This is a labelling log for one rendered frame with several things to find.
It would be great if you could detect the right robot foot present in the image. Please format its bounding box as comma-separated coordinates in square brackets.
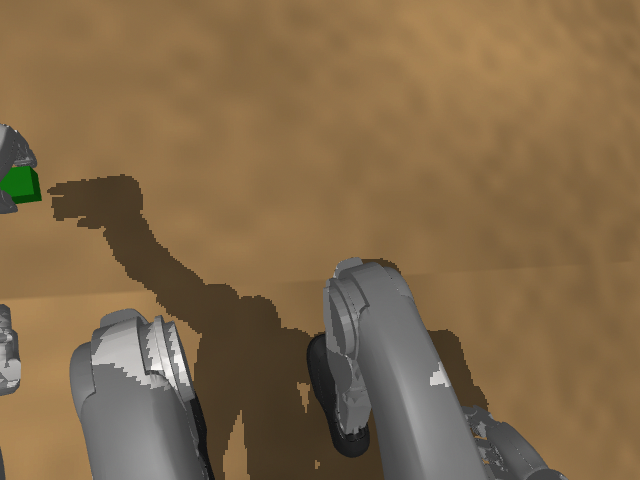
[306, 334, 370, 458]

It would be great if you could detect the small box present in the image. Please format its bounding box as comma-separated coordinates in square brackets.
[0, 166, 42, 204]

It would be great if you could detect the right robot hand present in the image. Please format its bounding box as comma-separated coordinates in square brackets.
[461, 405, 549, 480]

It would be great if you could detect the left robot hand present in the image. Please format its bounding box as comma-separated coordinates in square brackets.
[0, 124, 37, 214]

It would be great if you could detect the left robot arm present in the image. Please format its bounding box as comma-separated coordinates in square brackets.
[0, 304, 21, 480]

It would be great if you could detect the left robot foot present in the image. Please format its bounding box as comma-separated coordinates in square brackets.
[190, 390, 215, 480]

